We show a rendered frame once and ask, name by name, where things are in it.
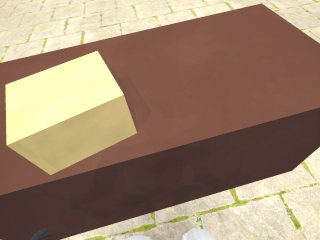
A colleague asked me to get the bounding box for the right robot thigh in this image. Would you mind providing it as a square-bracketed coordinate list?
[182, 228, 216, 240]

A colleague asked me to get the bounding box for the robot left hand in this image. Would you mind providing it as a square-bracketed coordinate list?
[31, 227, 54, 240]

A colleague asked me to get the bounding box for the carton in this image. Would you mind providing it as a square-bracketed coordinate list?
[5, 51, 137, 175]

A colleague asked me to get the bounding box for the pedestal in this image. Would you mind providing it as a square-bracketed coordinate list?
[0, 3, 320, 240]

